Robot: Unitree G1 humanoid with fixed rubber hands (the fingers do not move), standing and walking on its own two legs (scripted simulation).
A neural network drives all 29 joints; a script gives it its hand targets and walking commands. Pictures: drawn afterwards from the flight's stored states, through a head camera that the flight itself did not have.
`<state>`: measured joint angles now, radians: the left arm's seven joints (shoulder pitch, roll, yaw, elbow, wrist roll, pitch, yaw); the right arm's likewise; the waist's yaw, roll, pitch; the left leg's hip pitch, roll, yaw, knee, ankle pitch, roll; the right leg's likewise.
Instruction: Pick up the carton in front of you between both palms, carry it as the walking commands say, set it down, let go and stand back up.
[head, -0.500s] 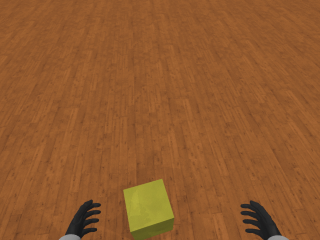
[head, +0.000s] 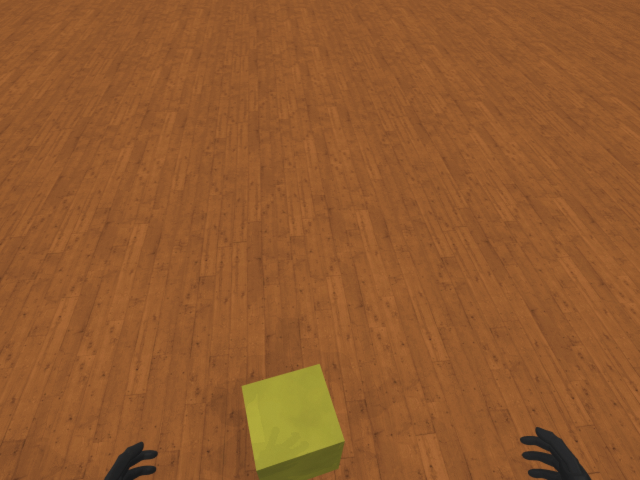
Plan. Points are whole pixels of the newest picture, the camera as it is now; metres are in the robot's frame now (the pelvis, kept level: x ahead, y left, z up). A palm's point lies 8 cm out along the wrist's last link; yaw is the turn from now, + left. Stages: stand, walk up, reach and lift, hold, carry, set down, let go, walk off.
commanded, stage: stand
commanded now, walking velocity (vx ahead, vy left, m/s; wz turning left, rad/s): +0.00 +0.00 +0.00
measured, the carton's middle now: (292, 429) +0.39 +0.07 -0.64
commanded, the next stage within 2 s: none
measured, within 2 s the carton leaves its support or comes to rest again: neither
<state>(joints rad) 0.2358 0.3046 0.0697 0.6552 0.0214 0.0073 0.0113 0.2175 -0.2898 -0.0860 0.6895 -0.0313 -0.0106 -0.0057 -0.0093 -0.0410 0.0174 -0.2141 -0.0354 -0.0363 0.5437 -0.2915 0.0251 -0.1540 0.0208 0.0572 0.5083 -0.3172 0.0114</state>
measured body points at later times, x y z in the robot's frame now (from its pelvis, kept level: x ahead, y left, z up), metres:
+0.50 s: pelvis +0.00 +0.01 +0.00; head +0.00 +0.03 +0.45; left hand +0.12 +0.29 -0.12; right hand +0.12 -0.28 -0.09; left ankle +0.00 +0.10 -0.73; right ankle -0.02 -0.13 -0.73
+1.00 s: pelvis -0.02 +0.01 +0.01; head -0.02 +0.02 +0.46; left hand +0.07 +0.30 -0.12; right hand +0.08 -0.29 -0.10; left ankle +0.00 +0.10 -0.73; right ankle -0.02 -0.13 -0.73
